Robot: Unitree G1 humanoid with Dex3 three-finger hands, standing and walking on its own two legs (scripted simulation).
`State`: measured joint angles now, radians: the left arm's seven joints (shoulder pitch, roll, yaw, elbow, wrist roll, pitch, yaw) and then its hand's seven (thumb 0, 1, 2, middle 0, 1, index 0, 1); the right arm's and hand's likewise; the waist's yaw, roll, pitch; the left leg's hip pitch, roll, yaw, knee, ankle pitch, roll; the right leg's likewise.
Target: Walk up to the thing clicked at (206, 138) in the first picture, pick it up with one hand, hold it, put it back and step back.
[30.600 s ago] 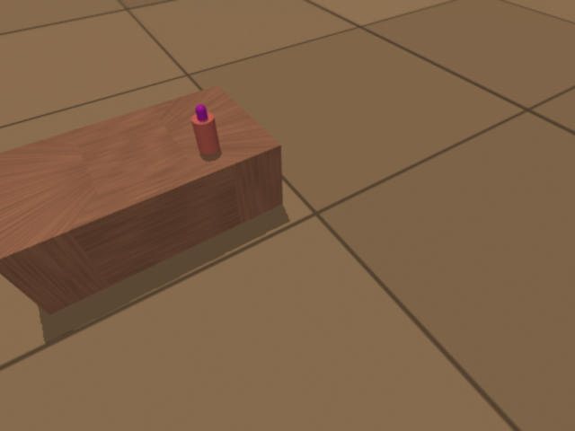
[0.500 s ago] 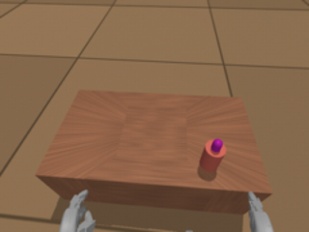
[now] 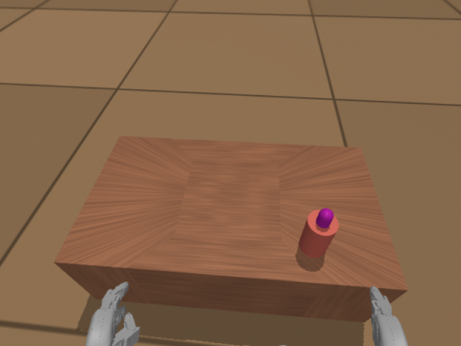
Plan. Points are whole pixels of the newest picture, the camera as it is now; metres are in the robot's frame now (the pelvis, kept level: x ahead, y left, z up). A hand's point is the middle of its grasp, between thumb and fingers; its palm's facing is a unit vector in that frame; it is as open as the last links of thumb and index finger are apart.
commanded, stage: home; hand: right
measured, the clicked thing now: (319, 229) +0.50 -0.24 -0.26
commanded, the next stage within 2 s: stand in 0.14 s
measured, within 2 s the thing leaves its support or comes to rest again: neither
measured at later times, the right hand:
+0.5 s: hand out of the picture +0.13 -0.24 -0.11, palm faces -0.04 +0.93 -0.35, open 14.3 cm
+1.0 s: hand out of the picture +0.05 -0.25 -0.11, palm faces -0.04 +0.94 -0.35, open 7.4 cm
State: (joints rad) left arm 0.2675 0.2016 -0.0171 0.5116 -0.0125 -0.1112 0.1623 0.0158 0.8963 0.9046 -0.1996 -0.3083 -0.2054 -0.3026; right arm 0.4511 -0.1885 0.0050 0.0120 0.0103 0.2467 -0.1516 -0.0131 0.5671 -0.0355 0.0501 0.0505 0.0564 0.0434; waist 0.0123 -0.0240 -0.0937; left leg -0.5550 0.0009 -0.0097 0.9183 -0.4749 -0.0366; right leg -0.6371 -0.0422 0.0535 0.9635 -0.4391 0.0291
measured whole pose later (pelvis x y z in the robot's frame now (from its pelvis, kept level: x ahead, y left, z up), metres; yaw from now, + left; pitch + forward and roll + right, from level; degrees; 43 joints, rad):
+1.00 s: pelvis +0.00 -0.01 +0.05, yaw +1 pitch -3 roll +0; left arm 0.15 0.31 0.02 1.08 0.02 0.00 0.00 0.01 0.90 0.90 -0.20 -0.31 -0.20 -0.30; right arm 0.21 -0.32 0.01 1.04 -0.03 -0.01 -0.02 0.00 -0.89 -0.90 0.20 0.30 0.21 0.30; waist 0.00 0.00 0.05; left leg -0.16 0.05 -0.05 0.49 -0.28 -0.05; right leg -0.20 0.00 0.00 0.48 -0.22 0.01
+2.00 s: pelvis +0.01 +0.00 +0.06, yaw +1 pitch -3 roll +0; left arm 0.09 0.33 0.02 1.17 0.01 0.00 -0.01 0.01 0.90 0.90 -0.20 -0.30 -0.20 -0.30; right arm 0.13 -0.35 0.01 1.13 -0.02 -0.01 -0.01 0.00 -0.90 -0.90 0.20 0.30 0.21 0.30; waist 0.00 0.01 0.06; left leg -0.08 0.04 -0.04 0.35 -0.22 -0.05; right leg -0.13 -0.02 0.00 0.35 -0.17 0.02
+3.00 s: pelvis -0.02 +0.01 +0.04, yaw +1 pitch -1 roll +0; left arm 0.06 0.37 0.05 1.00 0.00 0.03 0.00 0.01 0.90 0.90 -0.20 -0.30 -0.20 -0.30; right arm 0.06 -0.40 -0.04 1.01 0.00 0.05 0.01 0.00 -0.90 -0.90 0.20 0.30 0.21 0.30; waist -0.01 0.02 0.18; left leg -0.29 0.02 -0.04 0.62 -0.29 0.01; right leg -0.31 -0.03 0.01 0.54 -0.20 0.02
